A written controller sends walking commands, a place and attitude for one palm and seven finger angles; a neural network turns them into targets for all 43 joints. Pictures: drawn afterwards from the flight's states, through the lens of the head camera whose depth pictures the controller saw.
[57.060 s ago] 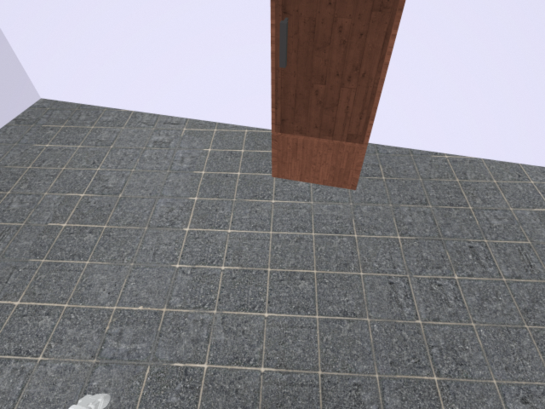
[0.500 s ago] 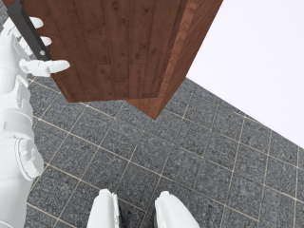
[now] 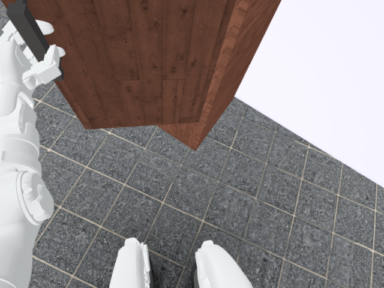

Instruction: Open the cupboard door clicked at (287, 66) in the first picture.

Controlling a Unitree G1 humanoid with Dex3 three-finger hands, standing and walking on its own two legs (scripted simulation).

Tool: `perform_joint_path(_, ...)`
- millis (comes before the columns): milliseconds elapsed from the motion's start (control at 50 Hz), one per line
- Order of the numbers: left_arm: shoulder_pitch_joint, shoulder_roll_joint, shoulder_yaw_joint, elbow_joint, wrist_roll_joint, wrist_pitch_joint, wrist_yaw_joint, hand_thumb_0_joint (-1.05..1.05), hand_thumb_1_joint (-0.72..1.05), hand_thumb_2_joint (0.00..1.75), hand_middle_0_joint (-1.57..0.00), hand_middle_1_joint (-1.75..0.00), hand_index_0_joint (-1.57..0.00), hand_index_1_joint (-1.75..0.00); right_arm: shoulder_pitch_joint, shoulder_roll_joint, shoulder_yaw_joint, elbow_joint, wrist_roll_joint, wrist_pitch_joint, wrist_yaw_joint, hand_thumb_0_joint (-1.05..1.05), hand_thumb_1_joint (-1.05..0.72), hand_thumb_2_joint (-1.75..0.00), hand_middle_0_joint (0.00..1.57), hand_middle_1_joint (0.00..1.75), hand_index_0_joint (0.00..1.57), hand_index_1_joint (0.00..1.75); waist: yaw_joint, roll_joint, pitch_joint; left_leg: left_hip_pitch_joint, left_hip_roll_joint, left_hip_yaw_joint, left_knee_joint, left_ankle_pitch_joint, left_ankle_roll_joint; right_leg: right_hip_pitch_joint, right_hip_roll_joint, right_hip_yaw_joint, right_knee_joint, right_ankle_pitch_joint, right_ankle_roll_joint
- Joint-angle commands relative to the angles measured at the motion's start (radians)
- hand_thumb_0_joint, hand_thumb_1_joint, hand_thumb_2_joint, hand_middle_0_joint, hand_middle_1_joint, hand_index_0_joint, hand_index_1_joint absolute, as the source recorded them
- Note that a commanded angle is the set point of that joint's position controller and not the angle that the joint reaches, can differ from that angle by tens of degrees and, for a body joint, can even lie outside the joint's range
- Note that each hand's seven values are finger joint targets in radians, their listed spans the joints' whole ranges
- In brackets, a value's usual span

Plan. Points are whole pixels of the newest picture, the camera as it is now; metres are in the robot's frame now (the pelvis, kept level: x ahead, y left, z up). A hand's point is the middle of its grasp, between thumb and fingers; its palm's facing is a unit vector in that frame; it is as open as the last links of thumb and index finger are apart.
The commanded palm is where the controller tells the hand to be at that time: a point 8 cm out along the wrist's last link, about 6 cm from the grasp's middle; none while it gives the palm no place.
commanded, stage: pull the door open along its arc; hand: left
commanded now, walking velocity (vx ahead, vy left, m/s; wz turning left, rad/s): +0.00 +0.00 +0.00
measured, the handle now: (41, 39) +0.59 +0.24 +0.08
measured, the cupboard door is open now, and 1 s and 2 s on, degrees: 41 79 80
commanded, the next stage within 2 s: open thumb and fingers to let go in 0.98 s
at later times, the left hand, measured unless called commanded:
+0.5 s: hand (59, 98) +0.46 +0.20 +0.07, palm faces +0.04 -1.00 +0.00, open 6.3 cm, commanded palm +0.39 +0.24 +0.07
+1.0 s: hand (122, 166) +0.33 +0.09 +0.08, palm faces +0.44 -0.90 +0.01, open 6.5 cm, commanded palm +0.27 +0.13 +0.07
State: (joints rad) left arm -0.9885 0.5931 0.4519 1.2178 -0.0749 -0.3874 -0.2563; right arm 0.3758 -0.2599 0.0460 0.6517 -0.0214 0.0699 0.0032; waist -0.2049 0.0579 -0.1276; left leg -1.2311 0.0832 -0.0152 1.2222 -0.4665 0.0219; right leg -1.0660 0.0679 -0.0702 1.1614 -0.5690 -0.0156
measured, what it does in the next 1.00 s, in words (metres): stands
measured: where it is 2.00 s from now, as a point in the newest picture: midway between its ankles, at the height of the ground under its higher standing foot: outside the picture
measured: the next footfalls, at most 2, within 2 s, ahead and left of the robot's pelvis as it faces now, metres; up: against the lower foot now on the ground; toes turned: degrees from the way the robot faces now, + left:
none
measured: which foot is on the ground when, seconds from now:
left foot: down 0.00-1.00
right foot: down 0.00-1.00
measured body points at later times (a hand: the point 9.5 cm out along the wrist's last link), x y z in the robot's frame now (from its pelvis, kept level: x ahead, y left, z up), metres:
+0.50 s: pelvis +0.02 +0.00 +0.02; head +0.13 +0.02 +0.46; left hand +0.45 +0.25 +0.08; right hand +0.04 -0.26 -0.10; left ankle +0.04 +0.11 -0.63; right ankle -0.02 -0.12 -0.63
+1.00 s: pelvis +0.02 -0.04 +0.03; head +0.07 -0.05 +0.48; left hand +0.30 +0.14 +0.08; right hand +0.21 -0.23 -0.08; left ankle +0.04 +0.11 -0.63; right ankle -0.02 -0.12 -0.63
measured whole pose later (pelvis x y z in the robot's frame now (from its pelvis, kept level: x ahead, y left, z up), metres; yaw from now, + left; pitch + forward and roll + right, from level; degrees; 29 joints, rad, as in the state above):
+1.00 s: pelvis +0.02 -0.04 +0.03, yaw +5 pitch +15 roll +1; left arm -0.01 -0.06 -0.06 0.31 0.03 -0.39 0.47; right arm 0.16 -0.16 0.01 0.56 -0.07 0.08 0.03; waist -0.01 0.02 -0.18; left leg -0.88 0.04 0.00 1.05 -0.44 -0.03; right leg -0.75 0.03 -0.07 1.08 -0.60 -0.06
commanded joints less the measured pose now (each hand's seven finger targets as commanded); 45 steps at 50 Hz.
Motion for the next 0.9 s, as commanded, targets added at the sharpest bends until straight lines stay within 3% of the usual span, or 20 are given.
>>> perform_joint_path(0, -0.427, 0.285, 0.022, -0.196, -0.011, -0.064, 0.013, 0.0, 0.9, 0.9, -0.4, -1.35, -0.4, -1.35, 0.205, -0.202, -0.064, -0.028, -0.003, -0.009, -0.009, 0.0, -0.9, -0.9, 0.2, 0.3, 0.2, 0.3, -0.007, 0.135, -0.509, 0.559, -0.025, -0.06, -0.085, 0.386, 0.016, 0.078, 0.018, 0.035, -0.157, 0.377, 0.001)
perform_joint_path(20, -0.437, 0.3, 0.036, -0.215, -0.011, -0.074, 0.014, 0.0, 0.9, 0.9, -0.4, -1.35, -0.4, -1.35, 0.209, -0.202, -0.064, -0.028, -0.006, -0.012, -0.009, 0.0, -0.9, -0.9, 0.2, 0.3, 0.2, 0.3, 0.0, 0.156, -0.531, 0.574, -0.025, -0.064, -0.083, 0.405, 0.015, 0.078, 0.017, 0.035, -0.149, 0.386, -0.003)
perform_joint_path(40, -0.464, 0.243, -0.013, -0.221, -0.01, -0.075, 0.011, 0.0, 0.9, 0.9, -0.4, -1.35, -0.4, -1.35, 0.203, -0.196, -0.066, -0.025, -0.004, -0.013, -0.007, 0.0, -0.9, -0.9, 0.2, 0.3, 0.2, 0.3, -0.018, 0.163, -0.538, 0.591, -0.025, -0.066, -0.08, 0.407, 0.014, 0.058, 0.017, 0.034, -0.15, 0.389, -0.001)
perform_joint_path(120, -0.356, 0.232, 0.01, -0.225, -0.019, -0.077, 0.013, 0.0, 0.9, 0.9, -0.4, -1.35, -0.4, -1.35, 0.206, -0.2, -0.072, -0.033, -0.007, -0.011, -0.002, 0.0, -0.9, -0.9, 0.2, 0.3, 0.2, 0.3, 0.017, 0.165, -0.553, 0.628, -0.026, -0.068, -0.099, 0.417, 0.009, 0.062, 0.018, 0.026, -0.151, 0.374, -0.008)
perform_joint_path(200, -0.237, 0.194, -0.006, -0.278, -0.034, -0.071, 0.004, 0.0, 0.9, 0.9, -0.4, -1.35, -0.4, -1.35, 0.187, -0.196, -0.078, -0.057, 0.002, -0.001, 0.002, 0.0, -0.9, -0.9, 0.2, 0.3, 0.2, 0.3, 0.045, 0.129, -0.541, 0.625, -0.03, -0.055, -0.123, 0.412, 0.007, 0.112, 0.017, 0.023, -0.163, 0.396, -0.004)
perform_joint_path(320, 0.018, 0.11, -0.022, -0.398, -0.073, -0.076, 0.001, 0.0, 0.9, 0.9, -0.4, -1.35, -0.4, -1.35, 0.153, -0.183, -0.091, -0.098, 0.017, 0.006, 0.01, 0.0, -0.9, -0.9, 0.2, 0.3, 0.2, 0.3, 0.096, 0.083, -0.537, 0.645, -0.043, -0.031, -0.16, 0.458, 0.007, 0.207, 0.017, 0.022, -0.177, 0.477, -0.005)
perform_joint_path(360, 0.142, 0.051, -0.051, -0.439, -0.091, -0.067, 0.001, 0.0, 0.9, 0.9, -0.4, -1.35, -0.4, -1.35, 0.13, -0.174, -0.094, -0.118, 0.025, 0.008, 0.016, 0.0, -0.9, -0.9, 0.2, 0.3, 0.2, 0.3, 0.108, 0.029, -0.498, 0.622, -0.049, -0.019, -0.178, 0.453, 0.009, 0.247, 0.016, 0.019, -0.19, 0.504, 0.001)
perform_joint_path(420, 0.314, -0.017, -0.074, -0.562, -0.119, -0.066, 0.013, 0.0, 0.9, 0.9, -0.4, -1.35, -0.4, -1.35, 0.1, -0.166, -0.103, -0.149, 0.032, 0.004, 0.024, 0.0, -0.9, -0.9, 0.2, 0.3, 0.2, 0.3, 0.137, 0.023, -0.492, 0.636, -0.058, -0.005, -0.199, 0.477, 0.008, 0.299, 0.013, 0.019, -0.199, 0.548, 0.0)
perform_joint_path(440, 0.364, -0.059, -0.046, -0.62, -0.151, -0.066, 0.068, 0.0, 0.9, 0.9, -0.4, -1.35, -0.4, -1.35, 0.081, -0.151, -0.104, -0.159, 0.032, -0.001, 0.025, 0.0, -0.9, -0.9, 0.2, 0.3, 0.2, 0.3, 0.171, 0.025, -0.481, 0.643, -0.055, -0.001, -0.213, 0.495, -0.001, 0.305, 0.011, 0.011, -0.202, 0.548, 0.003)
perform_joint_path(460, 0.441, -0.128, -0.083, -0.651, -0.157, -0.059, 0.11, 0.0, 0.9, 0.9, -0.4, -1.35, -0.4, -1.35, 0.063, -0.141, -0.104, -0.168, 0.033, -0.007, 0.03, 0.0, -0.9, -0.9, 0.2, 0.3, 0.2, 0.3, 0.173, 0.02, -0.456, 0.642, -0.057, 0.008, -0.221, 0.491, -0.003, 0.311, 0.011, 0.009, -0.209, 0.553, 0.007)
perform_joint_path(500, 0.535, -0.187, -0.098, -0.741, -0.158, -0.056, 0.196, 0.0, 0.9, 0.9, -0.4, -1.35, -0.4, -1.35, 0.038, -0.131, -0.106, -0.179, 0.029, -0.017, 0.037, 0.0, -0.9, -0.9, 0.2, 0.3, 0.2, 0.3, 0.186, -0.026, -0.419, 0.626, -0.058, 0.014, -0.237, 0.473, -0.007, 0.335, 0.01, 0.005, -0.216, 0.553, 0.01)
perform_joint_path(540, 0.654, -0.224, -0.111, -0.85, -0.133, -0.066, 0.286, 0.0, 0.9, 0.9, -0.4, -1.35, -0.4, -1.35, 0.015, -0.116, -0.105, -0.192, 0.02, -0.027, 0.045, 0.0, -0.9, -0.9, 0.2, 0.3, 0.2, 0.3, 0.215, 0.001, -0.433, 0.645, -0.06, 0.019, -0.246, 0.519, -0.014, 0.37, 0.005, 0.005, -0.203, 0.586, 0.006)
perform_joint_path(580, 0.77, -0.278, -0.136, -0.92, -0.112, -0.065, 0.369, 0.0, 0.9, 0.9, -0.4, -1.35, -0.4, -1.35, -0.016, -0.102, -0.103, -0.205, 0.01, -0.027, 0.051, 0.0, -0.9, -0.9, 0.2, 0.3, 0.2, 0.3, 0.226, -0.03, -0.4, 0.634, -0.062, 0.027, -0.253, 0.52, -0.016, 0.4, -0.001, 0.008, -0.206, 0.611, 0.007)
perform_joint_path(620, 0.832, -0.29, -0.133, -0.985, -0.08, -0.074, 0.456, 0.0, 0.9, 0.9, -0.4, -1.35, -0.4, -1.35, -0.042, -0.092, -0.102, -0.215, 0.001, -0.026, 0.051, 0.0, -0.9, -0.9, 0.2, 0.3, 0.2, 0.3, 0.241, -0.072, -0.376, 0.605, -0.065, 0.026, -0.254, 0.491, -0.017, 0.431, -0.004, 0.014, -0.203, 0.611, 0.004)
perform_joint_path(680, 0.912, -0.384, -0.216, -1.054, -0.024, -0.087, 0.547, 0.0, 0.9, 0.9, -0.4, -1.35, -0.4, -1.35, -0.096, -0.071, -0.098, -0.227, -0.013, -0.02, 0.053, 0.0, -0.9, -0.9, 0.2, 0.3, 0.2, 0.3, 0.243, -0.068, -0.342, 0.603, -0.068, 0.028, -0.254, 0.448, -0.022, 0.426, -0.017, 0.018, -0.2, 0.583, 0.001)
perform_joint_path(720, 0.93, -0.388, -0.228, -1.064, 0.008, -0.086, 0.605, 0.0, 0.9, 0.9, -0.4, -1.35, -0.4, -1.35, -0.122, -0.064, -0.094, -0.228, -0.025, -0.015, 0.046, 0.0, -0.9, -0.9, 0.2, 0.3, 0.2, 0.3, 0.243, -0.11, -0.309, 0.573, -0.074, 0.025, -0.247, 0.398, -0.016, 0.431, -0.022, 0.031, -0.212, 0.568, 0.001)
perform_joint_path(780, 0.903, -0.459, -0.283, -1.094, 0.041, -0.082, 0.693, 0.0, 0.9, 0.9, -0.4, -1.35, -0.4, -1.35, -0.175, -0.041, -0.087, -0.224, -0.032, -0.012, 0.034, 0.0, -0.9, -0.9, 0.2, 0.3, 0.2, 0.3, 0.246, -0.086, -0.301, 0.568, -0.082, 0.028, -0.247, 0.339, -0.02, 0.431, -0.037, 0.05, -0.229, 0.52, 0.003)
perform_joint_path(800, 0.926, -0.488, -0.305, -1.074, 0.053, -0.073, 0.717, 0.0, 0.9, 0.9, -0.4, -1.35, -0.4, -1.35, -0.181, -0.036, -0.086, -0.22, -0.035, -0.011, 0.031, 0.0, -0.9, -0.9, 0.2, 0.3, 0.2, 0.3, 0.241, -0.107, -0.292, 0.567, -0.082, 0.027, -0.245, 0.334, -0.021, 0.431, -0.039, 0.05, -0.235, 0.519, 0.004)
perform_joint_path(820, 0.921, -0.492, -0.319, -1.085, 0.068, -0.07, 0.738, 0.0, 0.9, 0.9, -0.4, -1.35, -0.4, -1.35, -0.182, -0.032, -0.085, -0.217, -0.039, -0.012, 0.029, 0.0, -0.9, -0.9, 0.2, 0.3, 0.2, 0.3, 0.237, -0.132, -0.299, 0.557, -0.084, 0.023, -0.238, 0.327, -0.018, 0.441, -0.041, 0.063, -0.244, 0.524, 0.007)
perform_joint_path(880, 0.929, -0.539, -0.384, -1.088, 0.102, -0.059, 0.762, 0.0, 0.9, 0.9, -0.4, -1.35, -0.4, -1.35, -0.2, -0.022, -0.083, -0.212, -0.043, -0.012, 0.024, 0.0, -0.9, -0.9, 0.2, 0.3, 0.2, 0.3, 0.224, -0.108, -0.282, 0.554, -0.089, 0.026, -0.24, 0.295, -0.02, 0.447, -0.061, 0.082, -0.265, 0.546, 0.017)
